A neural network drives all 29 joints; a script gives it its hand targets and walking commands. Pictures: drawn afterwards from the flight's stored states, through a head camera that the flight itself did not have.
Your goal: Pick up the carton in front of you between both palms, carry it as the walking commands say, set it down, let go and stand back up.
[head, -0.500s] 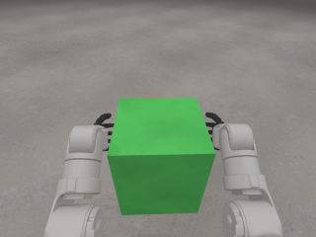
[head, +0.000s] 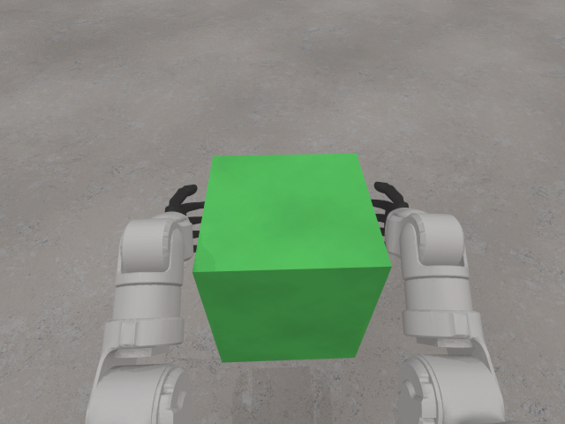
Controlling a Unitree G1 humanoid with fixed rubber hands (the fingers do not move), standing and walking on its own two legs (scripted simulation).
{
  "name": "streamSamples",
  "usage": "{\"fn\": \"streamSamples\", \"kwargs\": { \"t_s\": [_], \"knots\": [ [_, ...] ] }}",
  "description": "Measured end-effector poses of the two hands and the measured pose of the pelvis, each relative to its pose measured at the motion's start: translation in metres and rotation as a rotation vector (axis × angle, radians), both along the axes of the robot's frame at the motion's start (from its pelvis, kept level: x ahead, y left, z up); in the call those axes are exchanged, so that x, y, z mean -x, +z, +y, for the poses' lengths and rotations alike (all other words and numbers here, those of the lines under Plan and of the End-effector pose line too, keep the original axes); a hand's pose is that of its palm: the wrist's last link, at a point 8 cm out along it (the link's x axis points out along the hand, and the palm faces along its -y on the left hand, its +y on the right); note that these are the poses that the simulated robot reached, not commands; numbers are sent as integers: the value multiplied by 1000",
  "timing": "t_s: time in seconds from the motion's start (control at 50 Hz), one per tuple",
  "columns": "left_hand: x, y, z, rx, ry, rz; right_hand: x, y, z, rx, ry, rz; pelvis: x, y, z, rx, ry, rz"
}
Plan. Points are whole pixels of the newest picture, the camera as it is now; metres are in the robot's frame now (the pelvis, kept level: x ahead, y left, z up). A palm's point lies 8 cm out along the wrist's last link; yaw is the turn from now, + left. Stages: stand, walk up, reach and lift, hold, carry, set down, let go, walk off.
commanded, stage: carry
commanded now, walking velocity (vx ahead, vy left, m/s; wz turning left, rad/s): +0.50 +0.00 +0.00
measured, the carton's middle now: (287, 261) +0.35 +0.01 +0.04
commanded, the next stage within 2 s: none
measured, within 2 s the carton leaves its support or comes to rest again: neither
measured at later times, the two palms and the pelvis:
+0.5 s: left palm (206, 142) +0.67 +0.18 +0.02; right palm (345, 143) +0.66 -0.12 +0.03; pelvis +0.30 +0.03 -0.08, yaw +0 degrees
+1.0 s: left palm (232, 75) +0.97 +0.15 +0.03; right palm (339, 72) +0.99 -0.15 +0.03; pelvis +0.63 -0.01 -0.06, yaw +2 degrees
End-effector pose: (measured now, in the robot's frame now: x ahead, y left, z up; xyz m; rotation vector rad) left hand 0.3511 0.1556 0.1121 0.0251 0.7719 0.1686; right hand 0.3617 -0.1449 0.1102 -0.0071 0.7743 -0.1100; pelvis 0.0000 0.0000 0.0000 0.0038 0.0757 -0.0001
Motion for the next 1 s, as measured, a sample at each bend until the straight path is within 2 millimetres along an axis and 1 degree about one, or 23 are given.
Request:
{"fn": "streamSamples", "kwargs": {
  "t_s": [0.06,0.1,0.16,0.2,0.24,0.28,0.34,0.4,0.44,0.48,0.54,0.58,0.64,0.7,0.76,0.84,0.88,0.92,1.0],
  "knots": [
    [-18,-6,4,3,21,23,-28,-2,4,4,23,23,-25,7,-6,-11,-2,3],
    [-36,-3,6,3,30,11,-49,0,7,2,31,11,-42,9,-7,-13,-1,6],
    [-71,5,9,5,41,-33,-83,6,10,-8,31,-32,-70,9,-7,-7,-3,11],
    [-96,9,12,8,44,-59,-107,8,13,-15,26,-58,-93,6,-5,0,-7,13],
    [-122,9,16,8,46,-75,-132,7,16,-22,21,-74,-119,0,-2,8,-11,12],
    [-150,4,21,6,43,-81,-159,2,21,-25,19,-81,-148,-9,3,20,-16,9],
    [-195,-13,29,1,34,-81,-204,-12,30,-8,16,-83,-197,-30,11,48,-24,-4],
    [-249,-39,34,13,-4,-89,-249,-32,34,25,-2,-92,-251,-64,20,60,-31,-30],
    [-281,-61,32,25,-28,-72,-274,-51,32,55,-10,-75,-274,-79,22,25,-16,-25],
    [-306,-81,26,26,-53,-24,-291,-72,27,65,-25,-26,-294,-84,26,9,-8,-19],
    [-339,-103,17,23,-82,44,-313,-98,17,51,-59,43,-325,-84,32,5,-10,-6],
    [-363,-112,11,27,-93,65,-330,-109,11,38,-84,64,-345,-82,34,8,-12,4],
    [-400,-120,2,39,-95,66,-361,-118,3,21,-115,64,-380,-78,34,13,-12,18],
    [-438,-122,-5,52,-87,45,-399,-119,-4,11,-130,41,-419,-76,30,17,-8,27],
    [-480,-119,-12,56,-76,4,-444,-115,-12,2,-130,1,-464,-77,23,16,-5,31],
    [-542,-107,-20,37,-52,-80,-518,-105,-20,-10,-96,-82,-531,-89,9,-1,11,14],
    [-570,-99,-19,9,-36,-105,-555,-101,-19,-18,-62,-107,-558,-90,3,16,11,9],
    [-589,-96,-15,1,-12,-91,-584,-96,-15,-16,-28,-92,-580,-84,-3,9,19,10],
    [-615,-87,-2,21,62,-45,-629,-84,-1,-21,22,-45,-625,-65,-14,-25,34,20]
  ]
}}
